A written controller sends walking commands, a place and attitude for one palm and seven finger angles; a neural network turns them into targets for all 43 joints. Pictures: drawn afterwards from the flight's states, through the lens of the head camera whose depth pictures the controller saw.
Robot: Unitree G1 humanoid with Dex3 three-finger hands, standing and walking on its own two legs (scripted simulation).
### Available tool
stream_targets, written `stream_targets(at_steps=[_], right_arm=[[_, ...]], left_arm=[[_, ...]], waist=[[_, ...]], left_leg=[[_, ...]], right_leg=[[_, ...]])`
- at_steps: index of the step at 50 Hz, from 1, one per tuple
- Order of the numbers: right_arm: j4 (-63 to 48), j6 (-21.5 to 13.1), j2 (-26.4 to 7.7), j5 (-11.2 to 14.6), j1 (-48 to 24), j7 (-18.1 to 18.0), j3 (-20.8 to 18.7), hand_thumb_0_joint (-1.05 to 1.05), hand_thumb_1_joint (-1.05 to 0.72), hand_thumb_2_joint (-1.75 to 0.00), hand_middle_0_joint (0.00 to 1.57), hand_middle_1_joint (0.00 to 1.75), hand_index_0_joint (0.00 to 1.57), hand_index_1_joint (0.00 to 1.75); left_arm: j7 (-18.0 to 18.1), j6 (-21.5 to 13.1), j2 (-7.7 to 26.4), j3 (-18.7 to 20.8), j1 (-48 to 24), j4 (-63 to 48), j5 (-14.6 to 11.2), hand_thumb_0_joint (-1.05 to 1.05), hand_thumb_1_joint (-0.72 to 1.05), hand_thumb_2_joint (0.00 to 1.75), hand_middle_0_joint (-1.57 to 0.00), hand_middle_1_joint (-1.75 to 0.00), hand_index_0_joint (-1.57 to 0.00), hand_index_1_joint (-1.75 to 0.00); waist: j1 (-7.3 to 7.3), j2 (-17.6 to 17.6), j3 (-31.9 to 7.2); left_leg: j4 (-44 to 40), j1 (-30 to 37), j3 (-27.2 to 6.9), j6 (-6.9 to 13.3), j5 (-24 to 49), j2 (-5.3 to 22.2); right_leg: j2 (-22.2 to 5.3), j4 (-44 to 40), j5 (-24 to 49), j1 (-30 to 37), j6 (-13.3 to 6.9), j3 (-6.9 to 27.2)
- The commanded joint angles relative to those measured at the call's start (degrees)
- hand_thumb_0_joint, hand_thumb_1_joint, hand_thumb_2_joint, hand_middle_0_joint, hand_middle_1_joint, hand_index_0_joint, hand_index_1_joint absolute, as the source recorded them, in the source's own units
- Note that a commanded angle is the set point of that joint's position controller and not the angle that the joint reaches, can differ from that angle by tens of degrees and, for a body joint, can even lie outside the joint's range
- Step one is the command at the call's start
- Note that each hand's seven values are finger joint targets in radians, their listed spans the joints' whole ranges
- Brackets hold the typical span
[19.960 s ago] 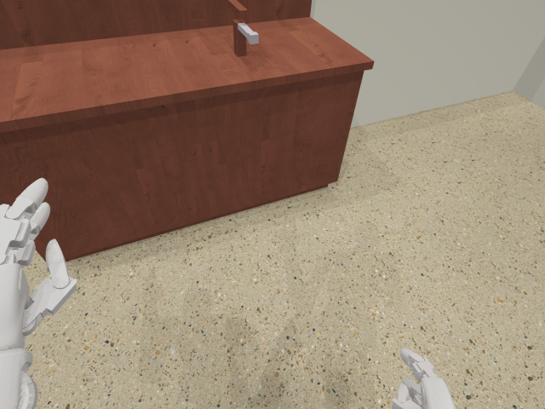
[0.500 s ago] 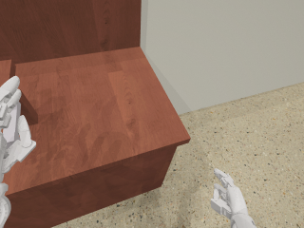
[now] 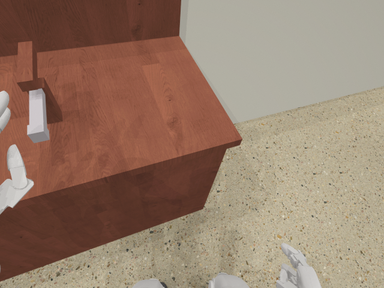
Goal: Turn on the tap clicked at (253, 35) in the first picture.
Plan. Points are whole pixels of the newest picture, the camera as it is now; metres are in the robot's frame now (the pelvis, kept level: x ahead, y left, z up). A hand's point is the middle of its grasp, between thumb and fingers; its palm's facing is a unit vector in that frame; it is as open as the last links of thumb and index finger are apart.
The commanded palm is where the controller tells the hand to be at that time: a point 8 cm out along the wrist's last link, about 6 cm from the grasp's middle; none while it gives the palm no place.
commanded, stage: come to a stop and stand still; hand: left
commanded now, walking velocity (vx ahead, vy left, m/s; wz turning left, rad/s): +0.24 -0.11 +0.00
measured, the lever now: (38, 132) +0.37 +0.34 +0.07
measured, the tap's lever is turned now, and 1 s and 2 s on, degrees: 0 0 0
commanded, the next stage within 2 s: look again from close up in 1.18 s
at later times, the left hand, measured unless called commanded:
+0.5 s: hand (13, 220) +0.18 +0.25 +0.16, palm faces +0.37 -0.85 -0.38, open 7.4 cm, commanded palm +0.12 +0.28 +0.18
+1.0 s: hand (9, 203) +0.19 +0.26 +0.16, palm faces +0.29 -0.86 -0.41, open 7.4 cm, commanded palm +0.14 +0.30 +0.18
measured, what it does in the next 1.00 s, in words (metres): steps on the spot: right foot, then left foot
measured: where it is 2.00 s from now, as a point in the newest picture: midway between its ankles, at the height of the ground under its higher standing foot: outside the picture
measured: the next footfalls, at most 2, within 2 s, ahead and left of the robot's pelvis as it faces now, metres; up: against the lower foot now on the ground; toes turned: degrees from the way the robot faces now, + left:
right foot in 0.14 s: -0.01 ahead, -0.11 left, +0.00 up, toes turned -1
left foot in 0.32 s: +0.04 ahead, +0.09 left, +0.00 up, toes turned -1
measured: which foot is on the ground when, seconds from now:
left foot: down 0.00-0.18, up 0.20-0.30, down 0.32-1.00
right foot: up 0.00-0.12, down 0.14-1.00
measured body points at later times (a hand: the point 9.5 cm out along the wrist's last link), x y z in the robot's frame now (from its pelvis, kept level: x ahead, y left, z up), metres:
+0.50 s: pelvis -0.05 +0.00 +0.00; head -0.04 +0.02 +0.45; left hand +0.15 +0.29 +0.18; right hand +0.10 -0.23 -0.08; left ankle +0.00 +0.09 -0.74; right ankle -0.05 -0.11 -0.74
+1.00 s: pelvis -0.03 +0.02 +0.00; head -0.01 +0.05 +0.45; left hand +0.17 +0.31 +0.19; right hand +0.15 -0.20 -0.06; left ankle +0.00 +0.09 -0.74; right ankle -0.05 -0.11 -0.74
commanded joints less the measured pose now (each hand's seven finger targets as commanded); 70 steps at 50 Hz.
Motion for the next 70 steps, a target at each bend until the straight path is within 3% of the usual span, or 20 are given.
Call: stream_targets(at_steps=[1,5,7,9,10,12,14,16,19,24,27,32,33,34,35,37,44,49,55,70], right_arm=[[-8.71,-3.0,-9.17,0.75,-5.29,0.51,-2.79,0.0,-0.9,-0.9,0.2,0.3,0.2,0.3],[-9.05,-1.37,-8.99,0.24,-5.34,0.34,-2.06,0.0,-0.9,-0.9,0.2,0.3,0.2,0.3],[-8.9,-0.23,-8.48,0.34,-4.86,0.38,-1.89,0.0,-0.9,-0.9,0.2,0.3,0.2,0.3],[-8.97,0.12,-8.98,1.41,-3.7,-0.07,-3.28,0.0,-0.9,-0.9,0.2,0.3,0.2,0.3],[-8.44,0.34,-8.89,1.63,-3.87,-0.01,-2.83,0.0,-0.9,-0.9,0.2,0.3,0.2,0.3],[-7.21,-0.29,-7.92,1.57,-5.3,0.17,-1.46,0.0,-0.9,-0.9,0.2,0.3,0.2,0.3],[-6.59,-1.59,-7.66,0.92,-5.44,-0.82,-1.37,0.0,-0.9,-0.9,0.2,0.3,0.2,0.3],[-7.57,-2.66,-9.72,0.75,-5.87,-1.37,-2.45,0.0,-0.9,-0.9,0.2,0.3,0.2,0.3],[-7.89,-2.64,-8.64,0.18,-6.92,-1.3,-1.46,0.0,-0.9,-0.9,0.2,0.3,0.2,0.3],[-8.45,-2.61,-8.5,0.42,-5.19,-0.24,-1.86,0.0,-0.9,-0.9,0.2,0.3,0.2,0.3],[-8.51,-2.25,-9.11,0.81,-3.92,-0.14,-2.85,0.0,-0.9,-0.9,0.2,0.3,0.2,0.3],[-7.58,-2.52,-9.01,1.01,-5.6,-0.9,-1.95,0.0,-0.9,-0.9,0.2,0.3,0.2,0.3],[-7.36,-4.74,-9.85,-1.63,-2.42,-1.07,-1.55,0.0,-0.9,-0.9,0.2,0.3,0.2,0.3],[-5.11,-4.57,-3.77,0.15,-5.72,-0.82,1.71,0.0,-0.9,-0.9,0.2,0.3,0.2,0.3],[-7.69,-5.25,-8.45,0.84,-4.17,-0.71,-1.49,0.0,-0.9,-0.9,0.2,0.3,0.2,0.3],[-8.5,-5.32,-8.28,1.61,-5.2,0.93,-1.79,0.0,-0.9,-0.9,0.2,0.3,0.2,0.3],[-10.74,-3.3,-8.79,0.66,-5.98,0.53,-1.44,0.0,-0.9,-0.9,0.2,0.3,0.2,0.3],[-10.61,-2.79,-8.47,0.55,-6.27,-1.24,-0.75,0.0,-0.9,-0.9,0.2,0.3,0.2,0.3],[-9.79,-3.26,-9.05,0.25,-6.57,-0.91,-0.56,0.0,-0.9,-0.9,0.2,0.3,0.2,0.3],[-10.68,-0.65,-8.48,0.1,-7.88,-1.64,0.15,0.0,-0.9,-0.9,0.2,0.3,0.2,0.3]], left_arm=[[0.93,-1.3,8.24,4.49,-3.38,-13.07,-0.02,0.0,0.9,0.9,-0.2,-0.3,-0.2,-0.3],[-0.17,0.26,10.52,6.17,-2.39,-7.37,-0.08,0.0,0.9,0.9,-0.2,-0.3,-0.2,-0.3],[-0.5,0.1,11.27,6.9,-2.08,-4.75,-0.24,0.0,0.9,0.9,-0.2,-0.3,-0.2,-0.3],[-1.31,1.0,7.32,3.56,-0.99,-1.74,-1.3,0.0,0.9,0.9,-0.2,-0.3,-0.2,-0.3],[-1.24,1.4,6.89,2.84,-1.97,-2.15,-1.64,0.0,0.9,0.9,-0.2,-0.3,-0.2,-0.3],[-0.3,0.9,8.29,2.97,-8.45,-4.96,-0.96,0.0,0.9,0.9,-0.2,-0.3,-0.2,-0.3],[0.49,0.44,7.06,1.91,-7.49,-2.69,-0.23,0.0,0.9,0.9,-0.2,-0.3,-0.2,-0.3],[0.8,-0.31,7.51,1.49,-9.82,-6.07,-0.03,0.0,0.9,0.9,-0.2,-0.3,-0.2,-0.3],[0.26,-0.72,8.04,1.52,-11.73,-8.23,0.51,0.0,0.9,0.9,-0.2,-0.3,-0.2,-0.3],[-0.08,-1.38,8.54,4.05,-6.37,-6.36,0.84,0.0,0.9,0.9,-0.2,-0.3,-0.2,-0.3],[-0.48,-0.86,6.36,2.57,-3.57,-3.04,0.11,0.0,0.9,0.9,-0.2,-0.3,-0.2,-0.3],[0.16,-0.5,6.66,1.39,-8.56,-3.59,-0.45,0.0,0.9,0.9,-0.2,-0.3,-0.2,-0.3],[0.15,-5.57,49.05,32.29,-59.42,-13.55,6.33,0.0,0.9,0.9,-0.2,-0.3,-0.2,-0.3],[-2.26,-3.58,15.6,9.11,-30.29,15.41,1.48,0.0,0.9,0.9,-0.2,-0.3,-0.2,-0.3],[-3.02,-3.33,8.59,3.73,-19.97,14.52,0.46,0.0,0.9,0.9,-0.2,-0.3,-0.2,-0.3],[-2.84,-4.11,2.91,-2.85,-15.54,0.57,-1.08,0.0,0.9,0.9,-0.2,-0.3,-0.2,-0.3],[-0.3,-3.6,10.85,6.7,-2.35,-4.82,-1.78,0.0,0.9,0.9,-0.2,-0.3,-0.2,-0.3],[-0.49,-3.51,9.92,5.19,-9.41,-3.62,-1.8,0.0,0.9,0.9,-0.2,-0.3,-0.2,-0.3],[-0.28,-2.28,5.17,-1.69,-12.06,-4.31,-0.26,0.0,0.9,0.9,-0.2,-0.3,-0.2,-0.3],[-0.37,-0.23,6.25,0.44,-8.01,-3.7,-0.75,0.0,0.9,0.9,-0.2,-0.3,-0.2,-0.3]], waist=[[-0.99,14.8,-13.01],[-0.17,13.85,-10.53],[-0.46,7.39,-11.38],[-0.47,-8.27,-7.41],[-0.8,-10.22,-4.69],[-1.67,-4.04,-5.29],[-1.27,2.05,-6.64],[-0.24,8.25,-8.63],[-0.82,18.91,-4.22],[0.17,9.2,-8.7],[-0.8,0.05,-6.51],[-0.58,4.69,-8.69],[2.96,-6.26,1.03],[0.27,-4.83,-9.79],[2.21,3.1,-11.33],[1.33,15.11,-17.05],[1.36,2.48,-15.92],[0.81,9.48,-13.07],[0.69,8.65,-13.46],[0.77,6.54,-12.98]], left_leg=[[-14.68,9.89,-15.71,1.93,-11.45,11.78],[-15.9,1.02,-12.45,-3.42,-22.18,7.97],[-5.44,0.1,-6.18,-3.82,-17.51,3.28],[14.27,2.96,-3.17,-3.48,-11.78,-1.73],[19.84,0.67,-3.61,-3.29,-8.77,-1.59],[9.37,0.51,-4.6,-2.78,-7.92,0.8],[-4.32,7.41,-1.71,-1.89,-4.8,-0.07],[-8.67,10.93,-10.2,0.86,1.31,6.18],[-21.07,2.43,-25.37,3.07,-22.25,12.64],[-12.26,-4.12,-12.62,0.78,-19.05,6.34],[-0.6,0.92,-7.18,-1.2,-12.33,0.96],[-5.49,9.45,-8.82,-1.16,0.25,3.75],[0.63,-0.64,-5.71,-1.16,3.9,2.76],[-0.51,7.66,-6.59,-2.02,6.73,-1.11],[-2.24,11.21,-5.98,-2.48,9.72,1.3],[-5.5,15.27,-8.05,-1.15,19.24,4.17],[-8.52,6.98,-10.19,-2.3,12.85,5.75],[-11.43,7.79,-10.45,-2.96,8.33,6.48],[-11.55,10.6,-9.65,-3.31,6.26,5.67],[-11.72,11.31,-7.47,-3.77,8.03,3.12]], right_leg=[[0.19,-14.54,-1.02,5.1,-0.88,-1.49],[1.82,-35.23,5.69,20.78,-2.6,-3.29],[-3.32,-39.55,9.53,22.46,-4.82,0.29],[-12.79,-45.39,-6.67,5.76,-10.79,15.1],[-15.97,-45.65,-5.8,2.71,-12.66,16.95],[-15.0,-39.78,1.81,6.55,-11.13,11.77],[-8.56,-33.39,4.07,8.88,-6.67,6.56],[-2.68,-25.96,8.25,9.74,-3.42,3.19],[0.78,-16.15,-1.34,8.27,-1.82,0.77],[-0.85,-33.66,6.77,23.84,-2.52,1.22],[-7.5,-40.02,-1.79,12.66,-6.67,12.45],[-5.45,-33.4,11.54,11.37,-4.54,7.63],[-5.51,-41.85,21.73,5.34,0.4,10.74],[-8.55,-35.38,21.45,8.83,-4.71,11.16],[-7.19,-34.62,26.19,12.93,-3.45,13.62],[-5.06,-28.27,23.66,17.27,-2.21,7.14],[-3.41,-29.82,17.64,18.99,-1.75,3.23],[-2.7,-30.12,14.45,17.09,-1.59,2.38],[-2.44,-33.08,15.82,16.72,-1.58,3.14],[-1.8,-36.78,18.97,18.41,-1.28,2.88]])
